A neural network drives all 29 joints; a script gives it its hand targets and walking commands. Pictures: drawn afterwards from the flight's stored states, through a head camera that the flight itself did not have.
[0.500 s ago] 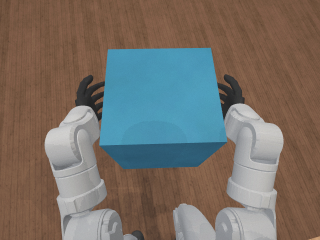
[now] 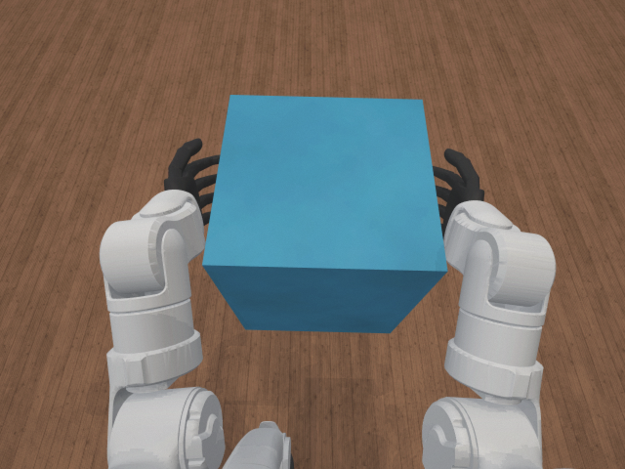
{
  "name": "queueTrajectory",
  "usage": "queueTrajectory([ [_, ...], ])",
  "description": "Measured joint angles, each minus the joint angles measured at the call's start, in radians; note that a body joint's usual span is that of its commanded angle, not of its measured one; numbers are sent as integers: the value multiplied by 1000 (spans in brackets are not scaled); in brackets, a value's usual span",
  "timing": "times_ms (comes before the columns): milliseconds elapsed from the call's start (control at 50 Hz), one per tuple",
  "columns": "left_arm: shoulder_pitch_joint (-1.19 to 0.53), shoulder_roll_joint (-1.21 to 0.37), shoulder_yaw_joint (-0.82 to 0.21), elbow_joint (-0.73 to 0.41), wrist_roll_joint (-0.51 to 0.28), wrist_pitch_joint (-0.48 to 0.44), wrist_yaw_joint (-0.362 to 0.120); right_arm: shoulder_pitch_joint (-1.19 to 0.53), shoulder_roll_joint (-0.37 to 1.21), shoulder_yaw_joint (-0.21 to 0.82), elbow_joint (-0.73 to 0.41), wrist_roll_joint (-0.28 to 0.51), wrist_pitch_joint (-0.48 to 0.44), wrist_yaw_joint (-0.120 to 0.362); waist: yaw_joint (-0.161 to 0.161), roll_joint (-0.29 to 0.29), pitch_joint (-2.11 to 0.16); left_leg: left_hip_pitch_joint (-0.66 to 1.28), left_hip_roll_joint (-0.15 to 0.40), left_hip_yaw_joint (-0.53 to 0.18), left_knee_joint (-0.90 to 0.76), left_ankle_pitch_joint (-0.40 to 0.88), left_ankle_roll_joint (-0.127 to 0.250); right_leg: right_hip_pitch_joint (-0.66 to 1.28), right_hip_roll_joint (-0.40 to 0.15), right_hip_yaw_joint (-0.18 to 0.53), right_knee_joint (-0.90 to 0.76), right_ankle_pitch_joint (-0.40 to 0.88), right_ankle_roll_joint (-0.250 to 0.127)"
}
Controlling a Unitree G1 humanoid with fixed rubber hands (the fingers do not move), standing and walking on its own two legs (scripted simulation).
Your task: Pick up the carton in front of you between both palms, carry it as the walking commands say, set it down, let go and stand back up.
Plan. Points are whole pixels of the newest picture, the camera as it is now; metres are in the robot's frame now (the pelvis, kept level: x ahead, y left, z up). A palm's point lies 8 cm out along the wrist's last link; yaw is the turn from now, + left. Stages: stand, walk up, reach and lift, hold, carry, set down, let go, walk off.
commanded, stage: carry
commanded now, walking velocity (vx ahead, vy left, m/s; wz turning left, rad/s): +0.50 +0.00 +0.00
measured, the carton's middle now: (321, 230) +0.38 +0.04 +0.10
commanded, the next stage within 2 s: none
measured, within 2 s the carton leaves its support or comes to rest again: neither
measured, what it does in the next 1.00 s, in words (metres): climbs: left foot 0.04 m higher, then right foot 0.04 m higher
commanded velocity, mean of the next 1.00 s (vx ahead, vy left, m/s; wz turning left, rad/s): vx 0.27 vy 0.00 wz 0.00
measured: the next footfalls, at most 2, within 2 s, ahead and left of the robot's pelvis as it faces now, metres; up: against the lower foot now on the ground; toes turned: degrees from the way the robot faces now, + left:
left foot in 0.04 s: +0.21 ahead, +0.11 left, +0.04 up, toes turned +6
right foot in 0.44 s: +0.45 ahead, -0.10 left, +0.08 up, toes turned -7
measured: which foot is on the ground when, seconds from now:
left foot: up 0.00-0.02, down 0.04-0.46, up 0.48-0.78, down 0.80-1.00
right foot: down 0.00-0.06, up 0.08-0.42, down 0.44-0.82, up 0.84-1.00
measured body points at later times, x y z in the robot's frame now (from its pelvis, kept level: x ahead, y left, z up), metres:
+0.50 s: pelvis +0.32 -0.01 +0.04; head +0.35 -0.01 +0.49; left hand +0.69 +0.15 +0.20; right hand +0.70 -0.15 +0.20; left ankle +0.18 +0.10 -0.63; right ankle +0.40 -0.09 -0.66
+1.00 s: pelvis +0.58 +0.02 +0.11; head +0.64 +0.02 +0.55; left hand +0.97 +0.13 +0.24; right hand +0.93 -0.17 +0.24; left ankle +0.64 +0.09 -0.62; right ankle +0.54 -0.09 -0.58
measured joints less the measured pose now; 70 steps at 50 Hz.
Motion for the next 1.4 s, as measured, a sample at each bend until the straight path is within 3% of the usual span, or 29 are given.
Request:
queueTrajectory([
  [40, -20, 18, 0, 38, 1, 14, 0, -18, -11, 10, 47, -2, 5, 0, -42, -16, -22, 64, -21, 46, -139, 20, 12, 36, -27, 7, 53, -63, 15],
  [80, -21, 41, 9, 59, -1, 27, -1, -39, -15, 30, 108, -6, -1, 0, -108, -38, -18, 102, -48, 75, -105, -32, 24, -35, -62, 43, 318, -79, 14],
  [120, -7, 30, 23, 71, 9, 39, -2, -35, -23, 41, 141, 1, 8, -4, -160, -12, -11, 146, -51, 72, -114, -72, 35, -176, -25, 93, 661, -28, 3],
  [160, 3, -6, 47, 63, 38, 55, -3, -14, -32, 41, 140, 25, 20, -12, -196, 11, 1, 206, -50, 65, -175, -72, 31, -307, -1, 97, 873, 11, -9],
  [220, 7, -58, 79, 19, 77, 56, -5, -3, -41, 28, 116, 67, 17, -24, -226, 27, 27, 298, -44, 59, -280, -70, 29, -465, -2, 75, 930, 52, -23],
  [300, 18, -75, 76, -54, 99, 36, -18, -29, -46, 15, 98, 97, -14, -27, -243, 35, 43, 412, -33, 47, -388, -84, 18, -585, -20, 47, 767, 88, -27],
  [360, 26, -70, 66, -92, 106, 33, -23, -52, -48, 16, 98, 108, -23, -28, -236, 36, 28, 494, -25, 36, -442, -115, -2, -588, -29, 29, 536, 133, -25],
  [420, 24, -58, 54, -85, 109, 38, -26, -68, -58, 21, 116, 107, -17, -27, -201, 52, -3, 563, 1, 21, -430, -186, -30, -506, -11, -27, 303, 180, -30],
  [460, 7, -55, 34, -37, 116, 30, -26, -71, -82, 20, 132, 104, -8, -20, -150, 79, -5, 535, 48, 2, -249, -218, -32, -450, 16, -66, 292, 180, -37],
  [520, 15, -52, 10, 9, 118, 39, -18, -49, -81, 6, 151, 91, 8, -10, -64, 51, -1, 346, 3, -73, 240, -160, -20, -382, 25, -62, 292, 93, -42],
  [560, 37, -43, 11, 2, 96, 50, -12, -44, -50, -11, 147, 66, 19, -8, -24, 32, 9, 223, -23, -77, 423, -127, -10, -320, 27, -47, 230, 91, -37],
  [600, 45, -35, 17, 0, 66, 45, -5, -39, -19, -27, 123, 36, 22, -6, -1, 22, 19, 123, -25, -66, 457, -95, -5, -255, 23, -41, 165, 88, -37],
  [660, 34, -25, 23, 9, 34, 17, -3, -34, 5, -34, 83, 7, 12, -3, 18, 14, 28, 16, -16, -42, 370, -68, -7, -168, 13, -32, 91, 72, -28],
  [720, 10, -15, 23, 17, 13, -5, -2, -34, 6, -29, 52, -4, 1, -2, 16, 15, 28, -25, -8, -21, 165, -44, -13, -85, 4, -22, 39, 45, -13],
  [780, -18, -3, 18, 30, 7, -6, -2, -39, -7, -17, 47, -1, -3, 3, -17, 7, 16, 22, -25, 18, -101, 41, -6, -23, -14, -14, 54, -18, 11],
  [800, -23, 3, 18, 34, 8, -2, -2, -42, -11, -11, 57, 0, -4, 3, -40, 1, 13, 62, -36, 38, -171, 69, 7, -15, -25, -11, 100, -46, 16],
  [840, -24, 19, 21, 41, 7, 8, -5, -46, -12, 8, 84, -3, -12, 2, -93, -33, 22, 100, -62, 65, -162, 26, 33, -66, -57, 22, 296, -67, 30],
  [880, -16, 19, 29, 39, 15, 25, -6, -47, -20, 23, 109, 3, -7, 0, -136, -20, 36, 136, -58, 65, -175, -2, 44, -164, -18, 76, 542, -85, 30],
  [920, -10, -4, 38, 22, 34, 41, -6, -31, -27, 24, 100, 22, 2, -6, -168, -2, 53, 184, -53, 59, -235, 7, 37, -244, 11, 91, 656, -96, 30],
  [960, -8, -36, 54, -9, 57, 46, -6, -23, -30, 13, 78, 45, 5, -11, -186, 11, 69, 228, -49, 58, -300, 22, 41, -304, 17, 88, 637, -94, 31],
  [1040, 2, -67, 61, -73, 82, 34, -10, -34, -34, -1, 52, 74, -12, -13, -214, 36, 85, 291, -45, 51, -365, 21, 37, -318, 19, 71, 350, -34, 31],
  [1080, 6, -71, 57, -96, 90, 33, -12, -38, -39, 0, 44, 83, -15, -13, -211, 33, 81, 315, -51, 49, -348, -9, 30, -268, 18, 54, 174, 88, 24],
  [1120, 14, -73, 55, -105, 98, 33, -15, -45, -50, 9, 54, 91, -17, -13, -193, 35, 70, 340, -50, 51, -313, -53, 19, -222, 19, 45, 120, 154, -4],
  [1180, 33, -69, 48, -73, 112, 49, -17, -47, -65, 23, 110, 93, 1, -14, -168, 54, 19, 386, -37, 39, -321, -79, 0, -177, 34, 37, 120, 94, -15],
  [1300, 37, -38, 39, 48, 105, 76, -27, -57, -65, 23, 227, 60, 31, -10, -114, 22, -93, 456, -30, 24, -301, -168, -12, -101, 44, 28, 134, 3, -28],
  [1400, 35, -2, 20, 160, 85, 80, -27, -64, -48, 2, 317, 23, 42, -9, -94, -18, -160, 520, -50, 28, -303, -234, -15, -62, 25, 34, 185, -85, -24],
])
